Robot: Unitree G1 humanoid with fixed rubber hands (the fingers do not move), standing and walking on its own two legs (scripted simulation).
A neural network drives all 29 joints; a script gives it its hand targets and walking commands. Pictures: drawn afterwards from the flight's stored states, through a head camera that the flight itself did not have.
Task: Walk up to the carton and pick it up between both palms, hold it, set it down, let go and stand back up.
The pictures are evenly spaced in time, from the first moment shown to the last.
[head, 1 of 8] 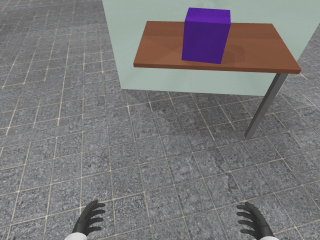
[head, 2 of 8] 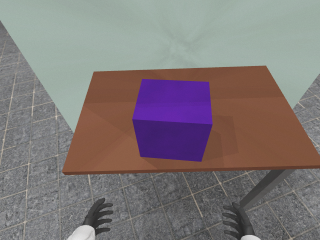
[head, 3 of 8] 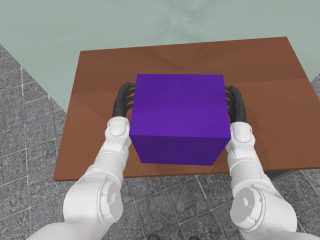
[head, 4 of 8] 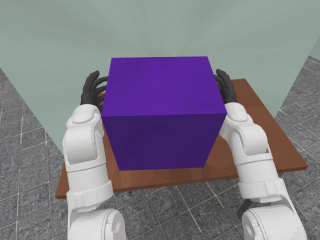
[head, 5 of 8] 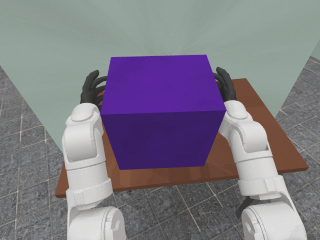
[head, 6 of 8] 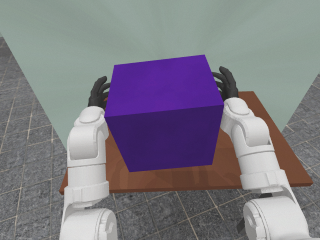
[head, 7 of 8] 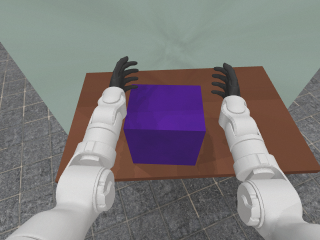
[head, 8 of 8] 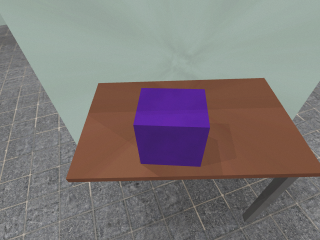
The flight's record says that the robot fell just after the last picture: no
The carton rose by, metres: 0.21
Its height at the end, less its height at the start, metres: +0.00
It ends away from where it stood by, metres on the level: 0.01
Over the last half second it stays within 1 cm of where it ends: yes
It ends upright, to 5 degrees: yes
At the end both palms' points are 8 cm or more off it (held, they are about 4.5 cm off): yes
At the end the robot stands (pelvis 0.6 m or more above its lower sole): yes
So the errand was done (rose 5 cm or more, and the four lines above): yes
